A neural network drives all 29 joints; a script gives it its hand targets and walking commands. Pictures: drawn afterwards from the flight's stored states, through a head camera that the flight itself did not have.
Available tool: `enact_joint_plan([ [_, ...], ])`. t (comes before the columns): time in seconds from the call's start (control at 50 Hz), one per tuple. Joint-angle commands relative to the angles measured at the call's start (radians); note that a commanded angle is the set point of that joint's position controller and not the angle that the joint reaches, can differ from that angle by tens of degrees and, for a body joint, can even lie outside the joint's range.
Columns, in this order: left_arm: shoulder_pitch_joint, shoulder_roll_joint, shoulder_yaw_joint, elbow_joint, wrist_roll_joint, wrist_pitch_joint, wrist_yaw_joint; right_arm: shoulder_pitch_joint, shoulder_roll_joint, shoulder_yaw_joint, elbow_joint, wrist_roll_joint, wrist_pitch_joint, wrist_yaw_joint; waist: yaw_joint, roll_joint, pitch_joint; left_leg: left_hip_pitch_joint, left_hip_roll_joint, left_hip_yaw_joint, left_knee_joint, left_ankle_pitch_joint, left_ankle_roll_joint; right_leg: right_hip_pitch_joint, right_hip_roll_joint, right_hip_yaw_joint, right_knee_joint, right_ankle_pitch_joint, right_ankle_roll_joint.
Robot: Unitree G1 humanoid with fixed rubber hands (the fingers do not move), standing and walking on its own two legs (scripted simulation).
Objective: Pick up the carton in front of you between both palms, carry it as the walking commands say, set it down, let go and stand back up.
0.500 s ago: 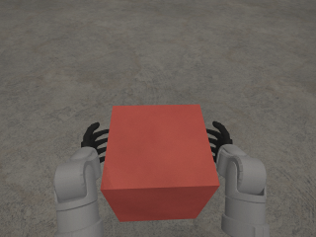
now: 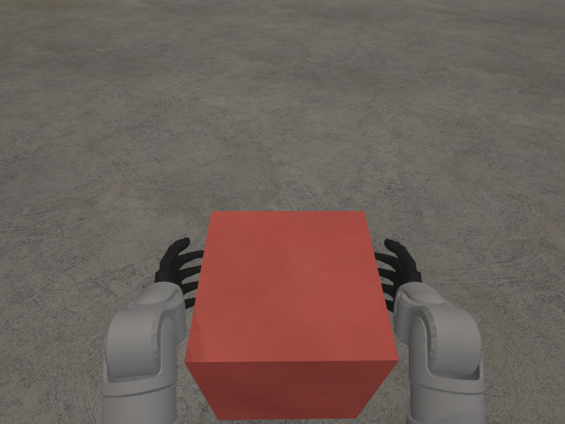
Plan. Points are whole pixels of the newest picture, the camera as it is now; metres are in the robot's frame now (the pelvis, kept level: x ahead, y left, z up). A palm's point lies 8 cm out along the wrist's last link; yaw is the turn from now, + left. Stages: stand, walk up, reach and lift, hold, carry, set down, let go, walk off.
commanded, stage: carry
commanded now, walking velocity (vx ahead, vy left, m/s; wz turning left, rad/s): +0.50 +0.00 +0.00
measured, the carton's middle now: (287, 320) +0.29 +0.01 +0.03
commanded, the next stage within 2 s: none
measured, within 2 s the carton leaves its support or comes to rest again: neither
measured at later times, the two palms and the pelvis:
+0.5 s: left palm (212, 135) +0.68 +0.16 +0.11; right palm (353, 136) +0.68 -0.14 +0.11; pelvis +0.31 +0.01 +0.01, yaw +1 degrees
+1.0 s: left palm (221, 86) +0.94 +0.18 +0.11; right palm (332, 88) +0.94 -0.12 +0.11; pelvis +0.67 +0.02 +0.00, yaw +1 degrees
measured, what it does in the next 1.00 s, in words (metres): walks ahead: left foot, then right foot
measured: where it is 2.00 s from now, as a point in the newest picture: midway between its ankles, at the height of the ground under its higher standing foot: (279, 266)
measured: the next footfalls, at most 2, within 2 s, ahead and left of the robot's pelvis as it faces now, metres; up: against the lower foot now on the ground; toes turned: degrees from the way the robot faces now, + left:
left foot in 0.04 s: +0.21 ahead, +0.09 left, +0.00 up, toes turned +8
right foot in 0.56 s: +0.53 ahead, -0.08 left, +0.00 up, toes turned -5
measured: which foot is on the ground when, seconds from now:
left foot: up 0.00-0.02, down 0.04-0.58, up 0.60-1.00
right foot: down 0.00-0.06, up 0.08-0.54, down 0.56-1.00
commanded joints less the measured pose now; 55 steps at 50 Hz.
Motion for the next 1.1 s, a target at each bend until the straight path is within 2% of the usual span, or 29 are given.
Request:
enact_joint_plan([
  [0.0,-0.683,-0.745,-0.712,0.065,-0.431,-0.007,-0.238,-0.674,0.758,0.7,0.089,0.42,-0.028,0.219,-0.072,-0.132,-0.233,0.402,-0.103,0.08,-0.052,-0.05,0.033,-0.089,-0.153,-0.064,0.341,1.011,-0.045],
  [0.02,-0.721,-0.735,-0.694,0.106,-0.429,-0.009,-0.231,-0.694,0.744,0.672,0.125,0.42,-0.033,0.216,-0.112,-0.05,-0.312,0.619,-0.002,-0.059,-0.035,-0.164,0.046,-0.258,-0.132,-0.063,0.562,0.74,-0.027],
  [0.04,-0.759,-0.759,-0.68,0.147,-0.436,-0.007,-0.223,-0.738,0.708,0.632,0.17,0.415,-0.038,0.213,-0.106,0.161,-0.392,0.797,0.293,-0.576,-0.11,-0.306,0.179,-0.526,-0.009,-0.03,0.875,0.375,0.007],
  [0.06,-0.79,-0.772,-0.656,0.189,-0.432,-0.014,-0.215,-0.769,0.736,0.619,0.23,0.427,-0.047,0.213,-0.118,0.294,-0.387,0.85,0.339,-0.813,-0.24,-0.297,0.258,-0.746,0.09,0.086,1.078,-0.049,0.0],
  [0.08,-0.829,-0.808,-0.638,0.218,-0.429,-0.026,-0.205,-0.827,0.77,0.621,0.238,0.456,-0.059,0.218,-0.094,0.236,-0.359,0.809,0.326,-0.712,-0.208,-0.252,0.254,-0.81,0.018,0.152,1.168,-0.048,-0.032],
  [0.1,-0.881,-0.835,-0.612,0.235,-0.427,-0.039,-0.199,-0.904,0.818,0.624,0.252,0.483,-0.077,0.227,-0.093,0.134,-0.346,0.733,0.293,-0.616,-0.177,-0.152,0.231,-0.818,-0.017,0.15,1.154,-0.011,-0.046],
  [0.12,-0.91,-0.867,-0.596,0.261,-0.427,-0.051,-0.193,-0.979,0.868,0.633,0.252,0.514,-0.09,0.234,-0.074,0.047,-0.323,0.647,0.273,-0.53,-0.181,-0.14,0.188,-0.8,-0.053,0.154,1.083,0.035,-0.048],
  [0.16,-0.97,-0.903,-0.568,0.289,-0.422,-0.072,-0.182,-1.084,0.924,0.626,0.268,0.538,-0.113,0.236,-0.053,0.063,-0.324,0.535,0.247,-0.431,-0.227,-0.202,0.156,-0.74,-0.078,0.133,0.973,0.097,-0.031],
  [0.2,-1.013,-0.926,-0.549,0.326,-0.416,-0.088,-0.173,-1.131,0.951,0.596,0.317,0.543,-0.13,0.237,-0.049,0.095,-0.323,0.51,0.237,-0.372,-0.247,-0.172,0.174,-0.752,-0.086,0.107,0.913,0.127,-0.015],
  [0.26,-1.065,-0.946,-0.533,0.371,-0.416,-0.103,-0.165,-1.149,0.965,0.555,0.381,0.528,-0.144,0.233,-0.068,0.085,-0.319,0.585,0.233,-0.314,-0.241,-0.022,0.201,-0.846,-0.098,0.078,0.788,0.183,0.008],
  [0.3,-1.081,-0.963,-0.532,0.396,-0.424,-0.108,-0.165,-1.15,0.969,0.534,0.406,0.516,-0.146,0.228,-0.083,0.081,-0.312,0.657,0.213,-0.27,-0.218,0.118,0.191,-0.889,-0.092,0.059,0.691,0.229,0.013],
  [0.44,-1.079,-1.016,-0.549,0.359,-0.448,-0.083,-0.166,-1.119,0.985,0.519,0.355,0.485,-0.121,0.21,-0.114,0.131,-0.265,0.819,0.152,-0.151,-0.138,0.464,0.115,-0.816,-0.009,-0.047,0.315,0.407,-0.008],
  [0.5,-1.013,-1.017,-0.556,0.316,-0.441,-0.057,-0.17,-1.056,0.993,0.541,0.3,0.475,-0.093,0.208,-0.075,0.174,-0.315,0.78,0.133,-0.069,0.035,0.722,0.037,-0.503,0.057,-0.111,0.123,0.47,-0.039],
  [0.52,-0.976,-1.017,-0.555,0.3,-0.434,-0.052,-0.172,-1.025,0.999,0.553,0.282,0.473,-0.083,0.211,-0.032,0.139,-0.387,0.691,0.115,-0.024,0.187,0.638,0.001,-0.27,0.037,-0.112,0.065,0.542,-0.044],
  [0.54,-0.921,-1.013,-0.549,0.282,-0.423,-0.046,-0.178,-1.011,0.997,0.567,0.26,0.473,-0.075,0.215,0.01,0.063,-0.448,0.48,0.103,-0.042,0.354,0.332,-0.017,-0.011,-0.111,0.054,0.127,0.564,-0.049],
  [0.56,-0.9,-0.973,-0.536,0.272,-0.389,-0.045,-0.177,-0.988,1.043,0.582,0.243,0.478,-0.058,0.224,-0.006,-0.199,-0.594,0.113,-0.007,-0.095,0.608,-0.181,-0.053,0.357,-0.397,0.5,0.208,0.742,-0.226],
  [0.58,-0.813,-1.002,-0.543,0.261,-0.389,-0.039,-0.182,-0.943,1.02,0.577,0.211,0.462,-0.051,0.228,0.027,-0.249,-0.577,-0.068,-0.077,-0.151,0.777,-0.479,-0.052,0.4,-0.414,0.627,0.132,0.717,-0.292],
  [0.6,-0.803,-1.015,-0.559,0.184,-0.392,-0.037,-0.188,-0.922,1.04,0.591,0.179,0.452,-0.051,0.228,0.02,-0.215,-0.509,-0.153,-0.028,-0.197,0.811,-0.455,-0.032,0.37,-0.374,0.531,0.125,0.746,-0.259],
  [0.62,-0.802,-1.04,-0.588,0.107,-0.404,-0.036,-0.193,-0.89,1.044,0.599,0.128,0.44,-0.054,0.226,0.022,-0.1,-0.472,-0.166,0.006,-0.205,0.748,-0.394,-0.031,0.324,-0.355,0.452,0.114,0.773,-0.206],
  [0.64,-0.803,-1.056,-0.617,0.022,-0.417,-0.038,-0.199,-0.848,1.044,0.617,0.076,0.429,-0.057,0.222,0.01,-0.055,-0.42,-0.165,0.028,-0.19,0.665,-0.347,-0.038,0.265,-0.332,0.381,0.089,0.81,-0.167],
  [0.68,-0.738,-1.051,-0.665,-0.106,-0.424,-0.042,-0.206,-0.736,1.032,0.646,-0.023,0.4,-0.07,0.208,-0.006,-0.079,-0.417,-0.091,0.042,-0.171,0.536,-0.304,-0.049,0.212,-0.299,0.293,0.049,0.798,-0.117],
  [0.76,-0.416,-0.989,-0.727,-0.204,-0.393,-0.034,-0.235,-0.415,0.96,0.702,-0.148,0.316,-0.083,0.19,-0.01,-0.121,-0.377,-0.118,0.019,-0.088,0.361,-0.255,-0.071,0.216,-0.268,0.177,0.03,0.921,-0.115],
  [0.9,-0.28,-0.858,-0.708,-0.21,-0.409,0.03,-0.27,-0.344,0.884,0.749,-0.209,0.389,-0.01,0.223,-0.001,-0.171,-0.175,0.036,-0.033,0.032,-0.041,0.038,-0.05,0.08,-0.188,0.004,-0.02,0.955,-0.073],
  [0.94,-0.276,-0.828,-0.7,-0.189,-0.398,0.047,-0.266,-0.353,0.852,0.743,-0.189,0.403,0.016,0.236,-0.009,-0.19,-0.173,0.177,-0.038,0.047,-0.094,0.074,-0.028,0.05,-0.199,-0.02,0.044,1.005,-0.051],
  [0.98,-0.305,-0.801,-0.696,-0.176,-0.393,0.065,-0.263,-0.35,0.828,0.725,-0.15,0.403,0.033,0.246,-0.037,-0.132,-0.228,0.458,-0.069,0.088,-0.131,-0.004,-0.018,-0.072,-0.163,-0.094,0.274,0.912,-0.006],
  [1.0,-0.332,-0.782,-0.695,-0.166,-0.391,0.073,-0.263,-0.349,0.815,0.709,-0.135,0.4,0.042,0.25,-0.059,-0.042,-0.275,0.631,0.058,-0.071,-0.111,-0.094,-0.003,-0.229,-0.141,-0.085,0.475,0.622,0.013],
  [1.02,-0.367,-0.79,-0.708,-0.17,-0.402,0.089,-0.26,-0.364,0.793,0.685,-0.09,0.386,0.044,0.254,-0.06,0.204,-0.34,0.822,0.329,-0.547,-0.179,-0.247,0.158,-0.532,-0.027,-0.052,0.776,0.321,0.048],
  [1.04,-0.388,-0.789,-0.71,-0.154,-0.403,0.091,-0.262,-0.358,0.819,0.686,-0.058,0.394,0.046,0.257,-0.061,0.275,-0.303,0.833,0.389,-0.733,-0.294,-0.189,0.219,-0.722,0.034,0.045,0.953,-0.058,0.033],
  [1.08,-0.408,-0.853,-0.718,-0.115,-0.402,0.08,-0.264,-0.39,0.879,0.699,-0.055,0.414,0.04,0.265,-0.055,0.129,-0.264,0.718,0.345,-0.541,-0.275,-0.061,0.182,-0.761,-0.073,0.124,1.023,0.003,-0.006],
])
